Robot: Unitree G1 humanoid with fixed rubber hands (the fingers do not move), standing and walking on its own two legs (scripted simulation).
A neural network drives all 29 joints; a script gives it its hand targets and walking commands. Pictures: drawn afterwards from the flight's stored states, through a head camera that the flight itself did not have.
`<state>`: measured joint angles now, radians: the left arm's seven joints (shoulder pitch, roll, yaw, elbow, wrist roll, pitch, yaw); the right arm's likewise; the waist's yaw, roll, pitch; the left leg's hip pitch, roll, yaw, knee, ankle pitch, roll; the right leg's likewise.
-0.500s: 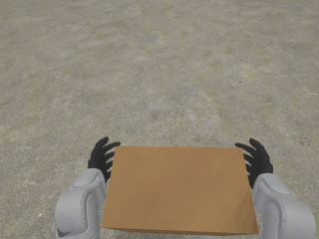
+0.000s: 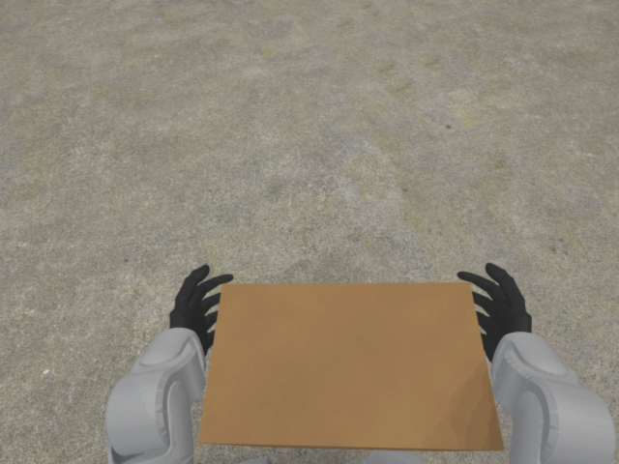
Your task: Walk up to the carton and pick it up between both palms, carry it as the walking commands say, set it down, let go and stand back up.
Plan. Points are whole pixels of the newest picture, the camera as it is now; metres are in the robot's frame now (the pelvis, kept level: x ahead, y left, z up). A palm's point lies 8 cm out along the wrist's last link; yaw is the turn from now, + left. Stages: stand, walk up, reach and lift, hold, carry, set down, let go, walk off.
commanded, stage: carry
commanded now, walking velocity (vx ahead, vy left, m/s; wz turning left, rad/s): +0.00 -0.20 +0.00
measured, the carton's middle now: (344, 379) +0.22 +0.00 -0.01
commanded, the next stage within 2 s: none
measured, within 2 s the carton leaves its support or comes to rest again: neither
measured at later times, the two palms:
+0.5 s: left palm (289, 369) +0.20 +0.06 +0.10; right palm out of the picture +0.19 -0.28 +0.09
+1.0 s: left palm out of the picture +0.05 +0.00 +0.11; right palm out of the picture +0.06 -0.34 +0.09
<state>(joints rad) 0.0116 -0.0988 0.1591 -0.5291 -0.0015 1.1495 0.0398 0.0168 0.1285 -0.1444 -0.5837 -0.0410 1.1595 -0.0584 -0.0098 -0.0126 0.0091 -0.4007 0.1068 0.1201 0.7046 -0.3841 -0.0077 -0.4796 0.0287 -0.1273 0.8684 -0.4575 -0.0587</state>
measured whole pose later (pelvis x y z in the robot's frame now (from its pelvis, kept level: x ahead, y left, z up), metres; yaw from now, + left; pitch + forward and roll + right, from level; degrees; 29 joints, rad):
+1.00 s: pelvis -0.17 -0.17 +0.00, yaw -1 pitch -2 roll +3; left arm 0.04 -0.09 0.16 -0.52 0.00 1.18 0.04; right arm 0.02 0.13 -0.13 -0.57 -0.04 1.19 -0.07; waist 0.04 0.03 -0.04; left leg -0.39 0.08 0.05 0.86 -0.39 -0.05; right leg -0.34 0.00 -0.07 0.75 -0.37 -0.06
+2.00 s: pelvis -0.43 -0.12 -0.01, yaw -4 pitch +1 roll +0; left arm 0.03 -0.10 0.16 -0.52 0.03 1.19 0.05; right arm -0.01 0.12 -0.14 -0.50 -0.03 1.16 -0.06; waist 0.05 0.03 -0.05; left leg -0.56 0.06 0.11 0.60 -0.06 0.04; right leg -0.24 0.01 -0.09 0.70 -0.53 -0.04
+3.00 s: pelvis -0.77 -0.10 -0.01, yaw -5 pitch +6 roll +1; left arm 0.02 -0.11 0.16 -0.57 0.03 1.17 0.03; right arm 0.00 0.13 -0.15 -0.58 -0.03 1.16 -0.06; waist 0.00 0.02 -0.04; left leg -0.52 0.04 0.02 1.02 -0.46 -0.03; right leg -0.60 -0.01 -0.12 0.62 -0.13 -0.10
